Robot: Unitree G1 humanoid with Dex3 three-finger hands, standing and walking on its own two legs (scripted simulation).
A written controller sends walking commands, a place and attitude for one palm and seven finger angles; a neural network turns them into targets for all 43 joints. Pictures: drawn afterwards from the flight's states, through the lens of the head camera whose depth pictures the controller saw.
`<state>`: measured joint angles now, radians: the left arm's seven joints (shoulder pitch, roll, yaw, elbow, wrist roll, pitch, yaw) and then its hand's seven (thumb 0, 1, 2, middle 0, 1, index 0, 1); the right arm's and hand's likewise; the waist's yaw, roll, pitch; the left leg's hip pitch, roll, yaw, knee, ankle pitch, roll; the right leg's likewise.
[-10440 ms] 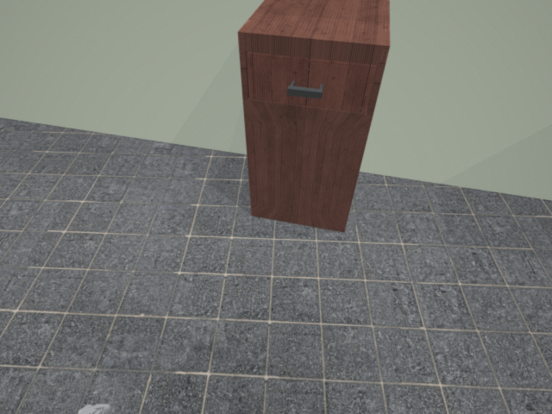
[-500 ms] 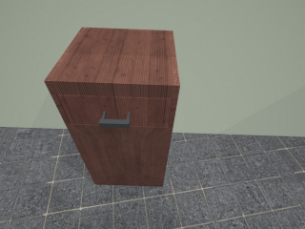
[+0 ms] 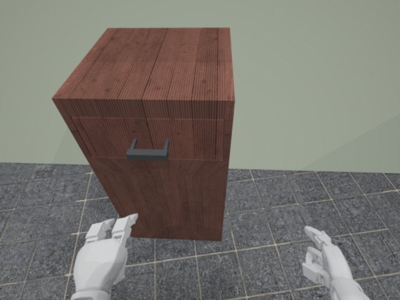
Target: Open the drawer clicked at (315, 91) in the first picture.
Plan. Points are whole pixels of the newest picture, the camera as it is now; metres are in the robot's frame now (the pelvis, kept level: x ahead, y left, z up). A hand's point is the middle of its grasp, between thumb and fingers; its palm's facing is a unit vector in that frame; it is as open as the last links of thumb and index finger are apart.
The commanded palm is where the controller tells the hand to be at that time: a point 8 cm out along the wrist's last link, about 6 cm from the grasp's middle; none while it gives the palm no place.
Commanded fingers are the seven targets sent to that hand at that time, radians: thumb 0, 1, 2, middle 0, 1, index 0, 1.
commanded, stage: raise the hand with hooked fingers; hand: left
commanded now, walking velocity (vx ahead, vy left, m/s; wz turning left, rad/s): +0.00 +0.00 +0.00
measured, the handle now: (149, 148) +0.50 +0.20 -0.02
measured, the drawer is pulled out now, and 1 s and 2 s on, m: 0.00 0.00 0.00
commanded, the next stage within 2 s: move the hooked fingers above the handle in 1.50 s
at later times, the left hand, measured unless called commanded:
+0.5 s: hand (99, 232) +0.23 +0.23 +0.02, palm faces -0.04 -0.11 -0.99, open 11.4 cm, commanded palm +0.22 +0.24 +0.08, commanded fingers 0.00 -0.17 0.44 -0.28 -0.99 -0.28 -0.99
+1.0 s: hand (84, 182) +0.30 +0.26 +0.09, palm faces +0.04 -0.08 -1.00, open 13.7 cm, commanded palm +0.28 +0.26 +0.15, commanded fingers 0.00 -0.50 0.30 -0.30 -1.20 -0.30 -1.20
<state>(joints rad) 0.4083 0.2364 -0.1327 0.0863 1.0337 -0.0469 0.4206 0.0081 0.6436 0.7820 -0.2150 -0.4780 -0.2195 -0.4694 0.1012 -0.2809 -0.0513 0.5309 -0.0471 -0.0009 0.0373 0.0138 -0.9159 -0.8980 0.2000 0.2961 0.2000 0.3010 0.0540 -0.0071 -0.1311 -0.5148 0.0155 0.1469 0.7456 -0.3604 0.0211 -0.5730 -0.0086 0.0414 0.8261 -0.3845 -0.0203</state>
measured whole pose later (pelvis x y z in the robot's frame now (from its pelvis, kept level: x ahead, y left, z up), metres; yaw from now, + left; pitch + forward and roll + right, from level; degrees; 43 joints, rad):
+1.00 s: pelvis +0.03 +0.01 +0.03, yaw +3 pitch +3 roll +0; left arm 0.01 0.44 -0.08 0.07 0.96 0.04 0.14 -0.01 -0.46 0.32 -0.31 -1.18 -0.32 -1.17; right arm 0.12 -0.22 0.00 0.58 0.00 0.12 0.01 0.01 -0.91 -0.90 0.20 0.30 0.20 0.30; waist 0.07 0.07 -0.05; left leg -0.28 0.00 0.08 0.52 -0.29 0.03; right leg -0.28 -0.02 -0.02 0.54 -0.31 -0.01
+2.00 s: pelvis +0.02 +0.00 +0.03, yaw +3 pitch +5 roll +0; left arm -0.23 0.46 -0.08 0.33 0.96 -0.07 0.12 -0.01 -0.49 0.30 -0.32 -1.21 -0.32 -1.20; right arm 0.18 -0.25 -0.03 0.62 0.02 0.11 -0.01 0.01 -0.91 -0.90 0.20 0.30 0.20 0.30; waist 0.04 0.06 -0.04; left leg -0.34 0.00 0.07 0.51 -0.26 0.02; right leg -0.34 -0.01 -0.03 0.53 -0.28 -0.02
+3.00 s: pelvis +0.03 +0.01 +0.01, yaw +3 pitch +13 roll +0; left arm -0.56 0.38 -0.13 0.76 1.05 -0.05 0.27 -0.01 -0.49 0.30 -0.32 -1.21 -0.32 -1.20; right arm 0.29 -0.25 -0.06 0.66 0.01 0.15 0.01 0.00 -0.91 -0.90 0.20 0.30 0.20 0.30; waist -0.04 0.04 -0.11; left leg -0.54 0.01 0.08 0.66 -0.34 0.03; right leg -0.54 -0.01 -0.02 0.67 -0.35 -0.01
